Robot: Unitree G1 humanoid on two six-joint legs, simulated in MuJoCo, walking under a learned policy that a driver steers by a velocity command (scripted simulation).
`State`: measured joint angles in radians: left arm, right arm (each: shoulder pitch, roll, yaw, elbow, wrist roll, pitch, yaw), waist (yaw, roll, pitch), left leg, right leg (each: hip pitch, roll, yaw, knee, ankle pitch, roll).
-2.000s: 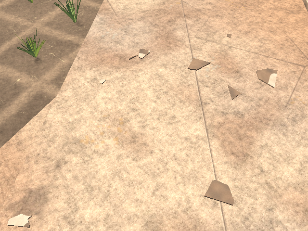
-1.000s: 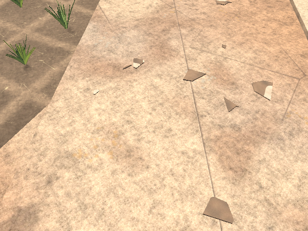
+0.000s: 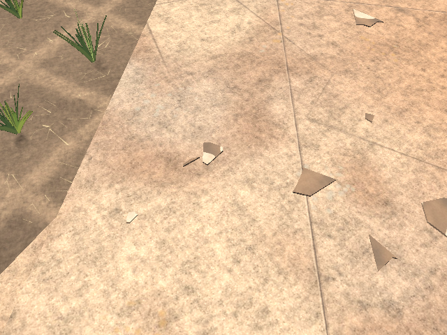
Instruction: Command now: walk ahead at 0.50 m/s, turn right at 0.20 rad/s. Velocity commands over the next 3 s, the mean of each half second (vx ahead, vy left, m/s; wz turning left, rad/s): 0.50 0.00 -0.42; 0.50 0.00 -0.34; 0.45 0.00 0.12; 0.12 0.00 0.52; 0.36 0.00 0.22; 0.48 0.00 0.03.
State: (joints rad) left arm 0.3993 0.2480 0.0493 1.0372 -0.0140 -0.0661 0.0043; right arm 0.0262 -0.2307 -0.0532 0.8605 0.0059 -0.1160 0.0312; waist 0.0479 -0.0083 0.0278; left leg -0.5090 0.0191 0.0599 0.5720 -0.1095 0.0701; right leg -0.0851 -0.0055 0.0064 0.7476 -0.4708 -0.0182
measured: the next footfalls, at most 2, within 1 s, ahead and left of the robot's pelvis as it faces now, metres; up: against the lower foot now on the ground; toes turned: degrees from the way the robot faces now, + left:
right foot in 0.52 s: +0.43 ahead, -0.16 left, +0.00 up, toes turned -19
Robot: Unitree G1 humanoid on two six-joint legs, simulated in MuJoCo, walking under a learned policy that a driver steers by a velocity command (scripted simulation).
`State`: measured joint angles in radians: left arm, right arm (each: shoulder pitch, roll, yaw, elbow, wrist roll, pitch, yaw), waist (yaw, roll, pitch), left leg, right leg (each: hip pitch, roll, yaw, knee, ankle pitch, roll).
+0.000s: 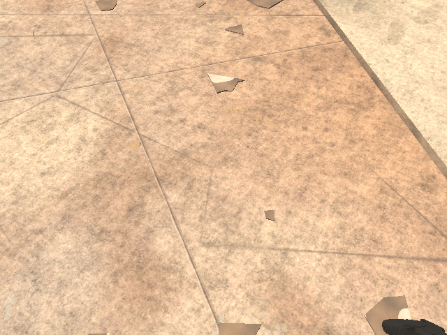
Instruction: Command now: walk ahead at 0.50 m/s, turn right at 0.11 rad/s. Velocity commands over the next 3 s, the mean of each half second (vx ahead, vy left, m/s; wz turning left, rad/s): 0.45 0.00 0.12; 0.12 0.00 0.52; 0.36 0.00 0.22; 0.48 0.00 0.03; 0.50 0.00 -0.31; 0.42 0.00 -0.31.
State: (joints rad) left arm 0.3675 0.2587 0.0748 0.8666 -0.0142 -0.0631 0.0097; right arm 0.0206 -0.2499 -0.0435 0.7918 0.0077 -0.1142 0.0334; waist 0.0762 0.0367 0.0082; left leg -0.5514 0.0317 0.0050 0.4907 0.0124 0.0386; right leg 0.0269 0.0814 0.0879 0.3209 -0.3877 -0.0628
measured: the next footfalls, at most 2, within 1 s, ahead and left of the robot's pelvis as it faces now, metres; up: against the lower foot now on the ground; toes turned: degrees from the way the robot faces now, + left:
left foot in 0.04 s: +0.20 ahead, +0.12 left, +0.00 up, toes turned +1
right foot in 0.52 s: +0.48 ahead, -0.10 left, +0.00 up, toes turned +9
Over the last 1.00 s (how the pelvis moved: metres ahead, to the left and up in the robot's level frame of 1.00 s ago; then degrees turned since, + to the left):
0.57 -0.12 0.01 -24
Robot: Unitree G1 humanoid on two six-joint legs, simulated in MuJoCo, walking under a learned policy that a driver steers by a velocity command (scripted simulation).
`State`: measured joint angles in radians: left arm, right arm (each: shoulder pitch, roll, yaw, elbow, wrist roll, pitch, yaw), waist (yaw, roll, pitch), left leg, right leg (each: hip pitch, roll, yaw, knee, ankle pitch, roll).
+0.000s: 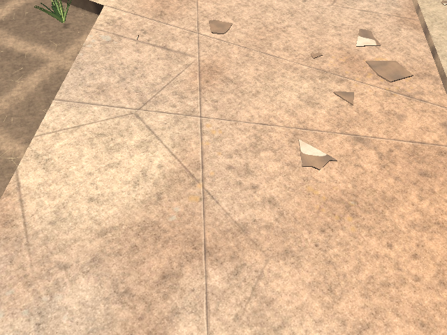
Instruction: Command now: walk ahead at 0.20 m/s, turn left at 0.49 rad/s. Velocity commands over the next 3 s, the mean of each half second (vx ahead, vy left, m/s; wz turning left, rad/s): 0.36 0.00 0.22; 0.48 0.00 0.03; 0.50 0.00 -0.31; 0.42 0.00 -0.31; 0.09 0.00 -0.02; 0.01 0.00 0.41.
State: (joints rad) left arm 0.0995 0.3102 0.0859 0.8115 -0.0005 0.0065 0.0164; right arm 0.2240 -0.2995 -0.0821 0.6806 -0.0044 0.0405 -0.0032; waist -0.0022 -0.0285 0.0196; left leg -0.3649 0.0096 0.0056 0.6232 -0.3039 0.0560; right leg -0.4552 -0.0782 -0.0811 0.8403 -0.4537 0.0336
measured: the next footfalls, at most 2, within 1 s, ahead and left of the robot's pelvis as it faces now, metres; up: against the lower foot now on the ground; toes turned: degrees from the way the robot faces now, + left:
right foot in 0.44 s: +0.26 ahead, -0.14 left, +0.00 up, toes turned +3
left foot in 0.94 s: +0.59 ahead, +0.11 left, +0.00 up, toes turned +7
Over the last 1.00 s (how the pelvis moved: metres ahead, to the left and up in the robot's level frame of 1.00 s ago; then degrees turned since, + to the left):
0.35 0.03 0.00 24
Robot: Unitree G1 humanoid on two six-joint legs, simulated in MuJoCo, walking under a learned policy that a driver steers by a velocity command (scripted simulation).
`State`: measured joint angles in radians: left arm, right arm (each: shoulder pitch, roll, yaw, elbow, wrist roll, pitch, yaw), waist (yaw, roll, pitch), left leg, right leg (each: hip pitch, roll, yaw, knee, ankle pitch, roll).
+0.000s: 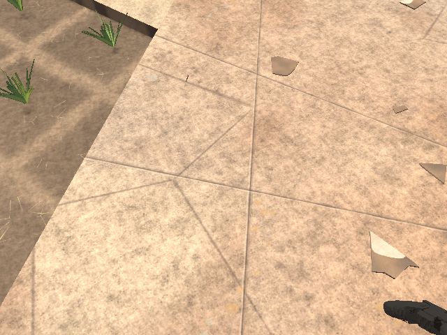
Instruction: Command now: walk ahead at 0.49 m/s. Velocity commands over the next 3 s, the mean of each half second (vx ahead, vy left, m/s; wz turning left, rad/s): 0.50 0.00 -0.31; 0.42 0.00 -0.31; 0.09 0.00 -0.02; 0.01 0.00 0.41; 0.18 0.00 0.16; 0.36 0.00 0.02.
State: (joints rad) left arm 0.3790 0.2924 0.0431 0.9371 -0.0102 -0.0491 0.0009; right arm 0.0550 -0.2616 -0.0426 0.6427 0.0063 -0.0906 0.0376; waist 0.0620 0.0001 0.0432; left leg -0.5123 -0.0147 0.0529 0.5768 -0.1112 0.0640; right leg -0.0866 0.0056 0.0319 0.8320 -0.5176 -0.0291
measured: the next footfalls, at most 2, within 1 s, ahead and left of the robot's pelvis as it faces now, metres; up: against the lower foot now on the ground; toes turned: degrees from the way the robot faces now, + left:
right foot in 0.50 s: +0.43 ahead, -0.17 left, +0.00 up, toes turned -14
left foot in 0.98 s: +0.77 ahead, -0.07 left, +0.00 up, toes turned -20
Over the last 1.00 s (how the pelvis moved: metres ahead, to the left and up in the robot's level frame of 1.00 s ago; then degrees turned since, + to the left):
0.44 0.00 -0.01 5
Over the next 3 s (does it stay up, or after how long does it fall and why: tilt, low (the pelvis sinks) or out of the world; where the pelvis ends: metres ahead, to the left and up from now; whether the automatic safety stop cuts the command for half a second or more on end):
stays up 0.94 -0.20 0.01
